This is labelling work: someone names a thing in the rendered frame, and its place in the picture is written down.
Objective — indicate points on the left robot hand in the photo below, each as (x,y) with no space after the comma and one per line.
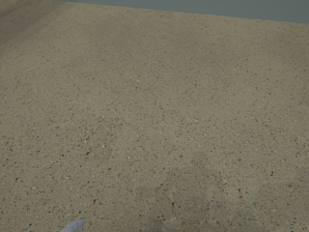
(74,226)

